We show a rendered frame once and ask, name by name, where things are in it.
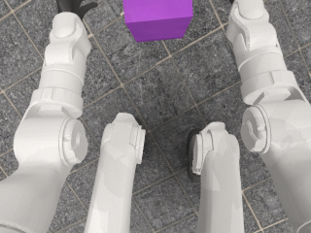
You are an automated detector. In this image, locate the robot right upper arm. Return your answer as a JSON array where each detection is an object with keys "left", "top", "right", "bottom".
[{"left": 240, "top": 99, "right": 311, "bottom": 233}]

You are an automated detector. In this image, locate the robot left upper arm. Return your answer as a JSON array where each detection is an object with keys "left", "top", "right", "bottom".
[{"left": 0, "top": 116, "right": 88, "bottom": 233}]

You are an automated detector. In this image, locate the right robot foot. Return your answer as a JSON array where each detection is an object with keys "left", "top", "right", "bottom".
[{"left": 187, "top": 128, "right": 202, "bottom": 183}]

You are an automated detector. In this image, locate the left robot forearm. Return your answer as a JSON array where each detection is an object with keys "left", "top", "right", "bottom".
[{"left": 13, "top": 12, "right": 91, "bottom": 158}]

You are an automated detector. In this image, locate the robot left hand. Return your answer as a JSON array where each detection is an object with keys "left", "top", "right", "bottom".
[{"left": 55, "top": 0, "right": 98, "bottom": 22}]

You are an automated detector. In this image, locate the left robot thigh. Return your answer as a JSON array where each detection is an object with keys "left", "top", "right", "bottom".
[{"left": 84, "top": 120, "right": 146, "bottom": 233}]

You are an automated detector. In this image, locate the carton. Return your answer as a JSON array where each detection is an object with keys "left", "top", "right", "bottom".
[{"left": 122, "top": 0, "right": 193, "bottom": 43}]

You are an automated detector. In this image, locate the right robot forearm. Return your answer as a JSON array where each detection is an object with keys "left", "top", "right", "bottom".
[{"left": 225, "top": 0, "right": 311, "bottom": 107}]

